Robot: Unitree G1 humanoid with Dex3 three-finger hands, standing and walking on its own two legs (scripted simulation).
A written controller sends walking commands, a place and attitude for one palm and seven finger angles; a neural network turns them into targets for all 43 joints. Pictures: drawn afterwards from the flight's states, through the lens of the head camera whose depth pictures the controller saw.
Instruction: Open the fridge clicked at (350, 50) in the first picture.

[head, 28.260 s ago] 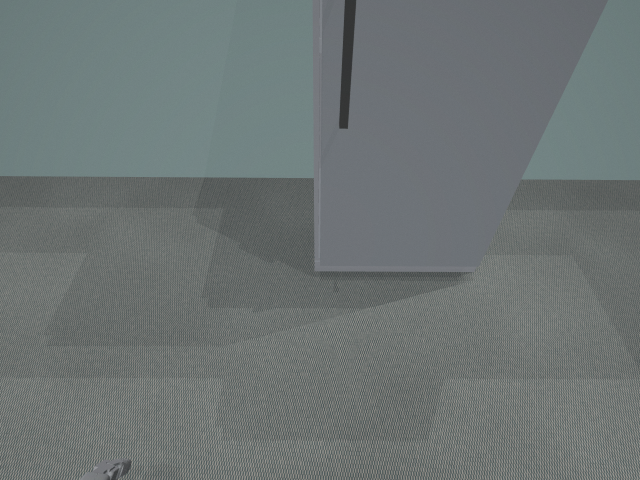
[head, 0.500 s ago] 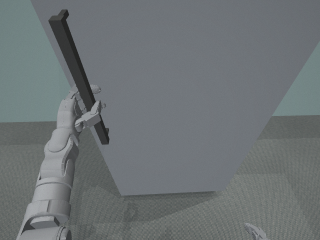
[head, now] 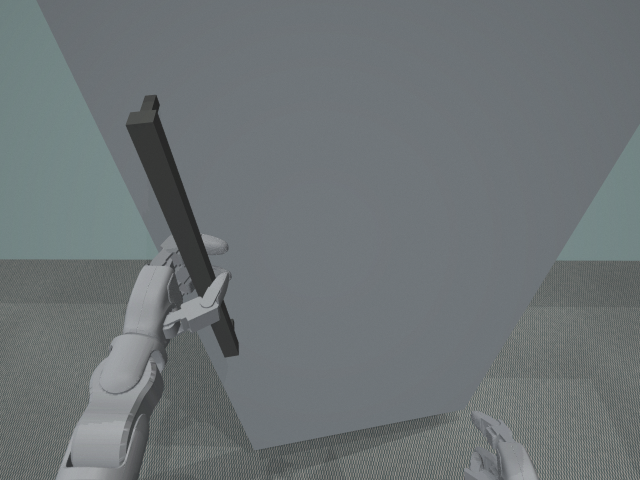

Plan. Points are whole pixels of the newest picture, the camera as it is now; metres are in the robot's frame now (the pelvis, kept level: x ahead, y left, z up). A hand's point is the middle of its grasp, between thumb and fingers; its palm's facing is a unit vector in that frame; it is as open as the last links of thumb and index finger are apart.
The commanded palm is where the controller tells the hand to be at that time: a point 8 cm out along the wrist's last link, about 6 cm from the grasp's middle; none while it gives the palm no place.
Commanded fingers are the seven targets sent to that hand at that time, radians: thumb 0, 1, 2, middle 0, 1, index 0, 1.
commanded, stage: walk backward, drawing the door open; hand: left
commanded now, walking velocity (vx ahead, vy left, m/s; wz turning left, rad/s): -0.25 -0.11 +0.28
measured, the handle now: (201, 256) +0.34 +0.17 +0.13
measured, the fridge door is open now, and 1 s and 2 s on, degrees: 11 44 71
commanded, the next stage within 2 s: stop walking and hold the door back in 1.60 s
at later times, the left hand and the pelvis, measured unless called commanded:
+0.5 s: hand (250, 442) +0.14 +0.07 +0.11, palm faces +0.11 -0.98 -0.19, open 6.8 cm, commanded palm +0.11 +0.12 +0.11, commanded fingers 0.00 0.90 0.90 -0.45 -1.40 -0.45 -1.40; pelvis -0.11 -0.05 -0.01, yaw +4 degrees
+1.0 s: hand out of the picture +0.03 -0.04 +0.11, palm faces +0.34 -0.91 -0.23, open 7.1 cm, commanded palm -0.02 -0.01 +0.11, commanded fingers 0.00 0.90 0.90 -0.45 -1.40 -0.45 -1.40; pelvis -0.18 -0.24 -0.01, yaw +28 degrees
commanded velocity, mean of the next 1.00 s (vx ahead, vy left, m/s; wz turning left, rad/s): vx -0.19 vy -0.34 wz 0.66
